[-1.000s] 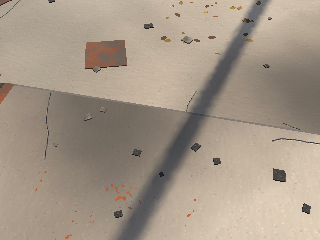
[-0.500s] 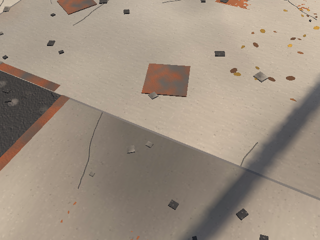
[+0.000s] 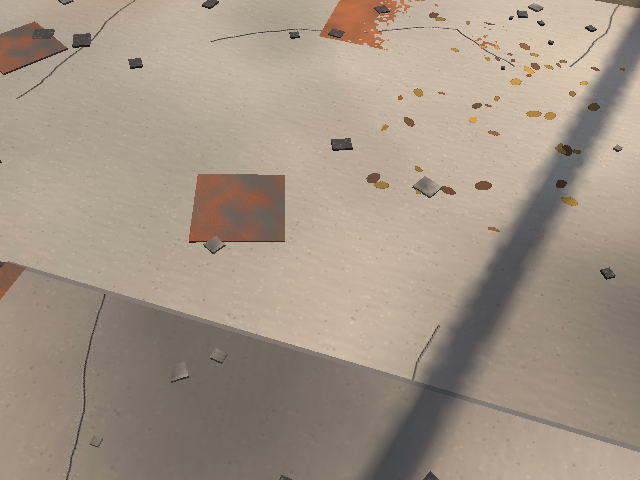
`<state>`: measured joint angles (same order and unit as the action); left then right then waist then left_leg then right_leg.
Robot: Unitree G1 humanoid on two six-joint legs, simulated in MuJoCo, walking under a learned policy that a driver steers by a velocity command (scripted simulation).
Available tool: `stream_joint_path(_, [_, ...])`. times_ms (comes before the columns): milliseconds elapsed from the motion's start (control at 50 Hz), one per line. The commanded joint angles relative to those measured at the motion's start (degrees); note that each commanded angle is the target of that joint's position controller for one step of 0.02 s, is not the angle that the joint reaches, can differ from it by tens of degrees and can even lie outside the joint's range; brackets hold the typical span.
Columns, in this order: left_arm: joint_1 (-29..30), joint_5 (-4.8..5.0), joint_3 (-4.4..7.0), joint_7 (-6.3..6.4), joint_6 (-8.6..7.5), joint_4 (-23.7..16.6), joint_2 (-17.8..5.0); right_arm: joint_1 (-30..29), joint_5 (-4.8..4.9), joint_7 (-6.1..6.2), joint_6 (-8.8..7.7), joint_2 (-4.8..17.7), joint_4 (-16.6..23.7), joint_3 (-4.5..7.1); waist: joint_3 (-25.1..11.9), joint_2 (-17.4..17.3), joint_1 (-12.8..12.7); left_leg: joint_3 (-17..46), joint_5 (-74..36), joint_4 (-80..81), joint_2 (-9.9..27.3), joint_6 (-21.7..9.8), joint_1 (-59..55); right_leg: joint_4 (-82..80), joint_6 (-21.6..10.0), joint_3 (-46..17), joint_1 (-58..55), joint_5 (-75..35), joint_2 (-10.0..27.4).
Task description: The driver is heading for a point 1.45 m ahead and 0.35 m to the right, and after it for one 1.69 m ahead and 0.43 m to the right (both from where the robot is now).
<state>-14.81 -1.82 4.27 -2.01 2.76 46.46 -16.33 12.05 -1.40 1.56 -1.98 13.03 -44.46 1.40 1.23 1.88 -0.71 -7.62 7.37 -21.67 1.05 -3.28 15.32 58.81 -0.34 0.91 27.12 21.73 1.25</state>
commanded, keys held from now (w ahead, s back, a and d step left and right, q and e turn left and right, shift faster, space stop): w+e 0.12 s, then e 0.38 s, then no key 0.50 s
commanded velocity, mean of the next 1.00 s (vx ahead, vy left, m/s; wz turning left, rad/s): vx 0.13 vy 0.00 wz -0.40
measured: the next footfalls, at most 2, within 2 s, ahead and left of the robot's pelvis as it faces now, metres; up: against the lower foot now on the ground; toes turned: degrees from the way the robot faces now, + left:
right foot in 0.22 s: +0.07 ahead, -0.13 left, +0.00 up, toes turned -12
left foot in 0.70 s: +0.25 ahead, +0.00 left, +0.00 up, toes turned -23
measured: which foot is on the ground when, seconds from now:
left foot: down 0.00-0.22, up 0.24-0.68, down 0.70-1.00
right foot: up 0.00-0.20, down 0.22-0.70, up 0.72-1.00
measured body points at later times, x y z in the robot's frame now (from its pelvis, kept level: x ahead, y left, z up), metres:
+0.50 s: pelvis +0.08 -0.06 +0.00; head +0.11 -0.09 +0.45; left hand +0.24 +0.19 -0.11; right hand +0.12 -0.35 -0.13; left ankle +0.17 +0.06 -0.68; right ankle +0.03 -0.12 -0.74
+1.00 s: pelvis +0.14 -0.04 -0.01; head +0.17 -0.04 +0.44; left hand +0.34 +0.16 -0.14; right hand +0.15 -0.32 -0.12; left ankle +0.22 +0.02 -0.74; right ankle +0.07 -0.15 -0.74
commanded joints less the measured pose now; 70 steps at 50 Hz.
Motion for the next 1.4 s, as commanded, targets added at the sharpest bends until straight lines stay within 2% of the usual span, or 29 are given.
stream_joint_path(20, [-0.2,-0.34,0.45,-1.31,-0.17,-4.2,-2.2,1.1,-0.04,-0.09,-1.44,8.8,2.5,2.66,-2.5,-8.5,0.4,13.8,17.6,15.1,16.2,-7.7,-4.5,-4.8,0.0,-0.5,3.2,-2.9,2.1])
stream_joint_path(120, [2.7,0.08,0.1,-2.52,-0.44,-6.1,-2.8,1.3,-0.37,-1.05,-1.25,11.8,2.5,4.06,-2.5,-9.5,1.1,8.1,23.5,14.4,16.4,-6.1,-0.5,-17.3,-2.0,3.7,-5.8,-0.2,0.6])
stream_joint_path(160, [3.7,0.3,-0.01,-2.34,-0.88,-7.0,-2.7,2.0,-0.51,-1.45,-0.77,12.4,2.2,4.39,-1.3,-8.2,1.4,6.5,20.7,11.6,16.9,-5.8,-1.0,-22.3,-2.9,5.0,-7.9,-0.4,-0.1])
stream_joint_path(200, [-0.1,0.14,0.01,-1.7,-1.84,-5.8,-2.4,1.7,0.0,-1.66,0.01,11.9,1.8,4.43,-1.5,-5.6,-0.6,1.7,16.5,2.7,14.6,-3.2,1.4,-31.7,-4.1,5.9,-16.0,-3.5,-2.5])
stream_joint_path(220, [-5.3,-0.15,0.71,-0.91,-2.45,-3.8,-4.2,2.1,-0.28,-1.77,0.45,9.6,1.8,3.86,-2.5,-0.9,-2.0,-2.0,16.2,-7.7,11.6,-0.7,4.6,-36.5,-5.0,2.0,-21.7,-1.3,-1.9])
stream_joint_path(240, [-8.8,-0.68,1.66,0.11,-3.05,-4.1,-9.1,2.2,-1.05,-2.19,0.98,4.5,3.4,2.44,-2.4,12.8,-2.8,-6.5,26.2,-26.8,6.2,3.1,15.4,-43.9,-7.7,-18.2,-25.8,3.5,12.6])
stream_joint_path(260, [-8.6,0.4,3.35,0.74,-2.89,-6.0,-16.8,-0.9,-1.78,-1.8,1.63,5.7,6.8,2.39,2.7,14.9,-3.0,0.2,30.4,-33.6,-1.9,4.7,28.9,-49.3,-15.0,-37.7,-23.2,2.2,21.3])
stream_joint_path(280, [-8.5,0.71,3.01,1.12,-2.45,-5.6,-14.1,-2.4,-1.66,-1.81,1.82,8.8,6.4,3.06,4.3,6.8,-3.2,6.4,25.1,-37.7,1.6,4.7,29.0,-47.5,-16.3,-31.5,-23.0,-6.1,19.5])
stream_joint_path(300, [-5.6,1.02,2.1,1.32,-2.41,-6.0,-11.5,-1.1,-0.2,-2.14,1.51,8.9,5.6,3.21,4.0,6.5,-0.8,7.4,19.4,-37.5,2.4,4.7,27.1,-45.7,-15.0,-25.3,-22.0,-15.4,15.7])
stream_joint_path(320, [-2.4,1.1,1.73,1.42,-2.53,-6.6,-10.1,0.4,0.22,-2.03,1.1,9.2,4.5,3.27,3.1,5.4,1.0,7.9,15.5,-36.8,2.7,5.0,24.9,-44.6,-13.4,-20.3,-21.9,-24.8,12.1])
stream_joint_path(380, [-0.5,1.91,1.23,1.65,-3.54,-7.7,-8.4,3.2,-0.54,-1.8,1.52,9.0,3.0,3.3,-4.1,2.6,2.3,7.3,10.8,-39.7,1.2,6.0,19.5,-39.4,-12.8,-13.4,-24.4,-52.9,8.9])
stream_joint_path(580, [-5.0,1.05,1.47,2.73,-1.92,-6.8,-8.8,-3.6,0.48,-1.2,2.66,7.1,5.7,1.72,-3.1,4.7,-1.6,7.6,8.7,-23.2,-1.3,4.5,14.4,-34.2,-12.0,-17.0,-24.5,-51.7,8.3])
stream_joint_path(660, [-1.1,1.45,1.14,2.98,-1.43,-7.2,-8.8,-0.2,0.84,-0.41,2.11,7.3,5.2,1.76,-1.7,4.6,1.0,7.0,5.3,-9.2,-2.5,2.1,1.4,-30.2,-8.1,-19.4,-19.5,-44.8,6.7])
stream_joint_path(680, [0.4,2.09,0.77,3.14,-1.71,-7.5,-8.2,1.8,0.31,0.05,1.5,7.3,4.8,1.74,-2.1,2.8,2.7,8.5,-3.0,-1.5,-1.0,1.3,-5.5,-27.4,-5.9,-19.2,-16.5,-39.6,4.8])
stream_joint_path(700, [-1.4,2.06,-0.37,3.11,-2.23,-8.5,-4.8,3.6,-0.48,0.63,0.72,10.8,5.4,2.11,-6.6,-6.0,2.1,19.7,-15.5,1.5,10.2,-1.0,-13.1,-19.2,-3.0,-15.6,-13.5,-27.2,0.5])
stream_joint_path(720, [-7.2,2.07,-0.53,3.36,-1.53,-7.8,-3.3,1.9,0.42,0.5,1.04,14.1,6.3,2.24,-8.4,-15.4,-0.6,33.1,-36.1,1.3,21.7,-9.7,-14.5,-11.4,-1.4,-8.8,-8.3,10.5,-9.5])
stream_joint_path(740, [-7.3,0.77,0.28,3.68,-0.54,-6.4,-6.8,4.9,1.49,0.07,1.29,11.6,4.8,1.73,-9.0,-12.2,0.7,35.3,-36.1,1.0,23.0,-14.1,-12.2,-4.3,-1.1,-8.6,-7.9,18.2,-8.2])
stream_joint_path(780, [-3.7,0.9,0.22,3.23,0.21,-5.0,-6.2,-0.1,1.05,-0.1,1.31,7.7,5.1,0.49,-3.6,-7.6,-0.2,27.1,-20.7,3.5,16.5,-11.0,-7.0,-1.7,-0.3,-9.5,-7.0,11.9,-6.1])
stream_joint_path(800, [-2.6,1.03,0.02,2.79,0.44,-4.9,-5.6,-2.5,0.75,0.13,1.42,7.0,5.3,0.1,-2.5,-9.3,-0.9,23.2,-16.5,4.9,13.5,-8.5,-5.4,-4.4,0.4,-9.2,-8.0,9.0,-5.3])
stream_joint_path(840, [-3.2,1.28,-0.64,2.15,0.7,-3.6,-4.4,-3.5,0.31,0.32,1.51,7.3,4.4,0.05,-2.8,-11.2,-1.2,17.6,-18.0,4.6,9.6,-6.6,-5.0,-9.9,1.8,-6.5,-11.3,6.4,-5.4])
stream_joint_path(960, [-1.2,1.47,-1.96,2.64,0.87,-0.7,-2.8,-1.8,0.51,-0.58,2.16,8.8,1.7,0.61,-3.9,-10.7,0.1,18.0,-6.8,3.0,8.8,-6.3,-5.7,-30.3,1.1,-1.9,-17.9,-2.4,-4.1])
stream_joint_path(1000, [-0.8,0.7,-2.26,2.9,0.0,0.2,-3.3,-1.5,0.73,-0.6,2.44,8.4,1.2,0.57,-2.9,-8.2,-0.2,18.2,1.1,3.1,7.8,-2.9,-0.2,-38.8,-0.4,-4.2,-23.9,-11.9,-2.0])
stream_joint_path(1020, [-0.1,-0.07,-2.25,3.13,-0.7,-0.1,-4.9,-1.4,0.72,-0.79,2.32,7.6,1.2,0.39,-2.7,-5.3,0.2,17.8,5.0,2.3,6.9,-0.8,2.5,-39.8,-1.4,-9.5,-25.1,-12.3,2.5])
stream_joint_path(1040, [2.5,0.41,-1.89,3.11,-1.12,0.3,-7.0,-0.7,1.15,-1.0,2.47,6.5,1.1,0.27,0.4,1.3,2.8,13.5,9.0,2.9,2.3,0.5,0.4,-39.8,-3.0,-12.5,-16.9,-9.1,4.7])
stream_joint_path(1060, [3.7,0.72,-2.44,2.85,-1.63,0.6,-4.8,-1.6,0.96,-1.08,2.64,6.5,-0.1,0.21,1.6,2.1,2.2,12.5,6.5,2.0,1.5,1.0,-5.3,-41.4,-3.3,-13.0,-11.1,-4.8,5.0])
stream_joint_path(1140, [1.9,1.08,-3.03,3.5,-2.95,3.8,-3.9,0.0,0.64,-1.14,1.9,7.3,-3.5,0.63,0.5,2.1,2.1,13.6,-1.3,1.1,3.4,-0.1,-8.7,-42.0,-1.9,-10.5,-13.3,-9.0,2.8])
stream_joint_path(1280, [0.2,1.19,-3.35,3.78,-3.1,8.2,-3.4,0.5,0.89,-0.81,1.9,6.4,-9.0,0.38,1.5,-1.2,1.4,13.5,-0.9,2.9,3.3,0.7,-7.4,-42.3,-2.6,-9.9,-15.7,-10.5,3.1])
stream_joint_path(1340, [-2.0,0.92,-2.39,3.69,-2.62,9.6,-5.7,1.0,0.5,-1.0,2.38,7.2,-10.2,0.91,2.1,0.7,0.7,10.7,19.4,-1.8,-0.6,-0.5,-3.0,-43.2,-5.6,-11.8,-14.5,12.5,2.3])
stream_joint_path(1400, [-5.4,0.92,-1.1,3.63,-2.48,10.7,-8.1,-3.0,-0.41,-1.92,2.06,4.5,-8.4,0.43,9.0,6.5,-1.6,5.3,17.9,-13.1,-3.3,-0.3,9.8,-51.2,-11.4,-24.1,-16.4,26.1,11.2])
Velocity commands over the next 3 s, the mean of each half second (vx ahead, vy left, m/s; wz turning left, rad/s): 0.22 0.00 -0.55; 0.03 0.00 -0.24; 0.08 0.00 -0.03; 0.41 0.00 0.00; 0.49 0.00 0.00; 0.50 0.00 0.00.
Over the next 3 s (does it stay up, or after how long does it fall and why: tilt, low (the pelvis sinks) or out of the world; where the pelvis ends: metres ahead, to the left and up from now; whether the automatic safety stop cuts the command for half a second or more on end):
stays up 0.92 -0.33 0.00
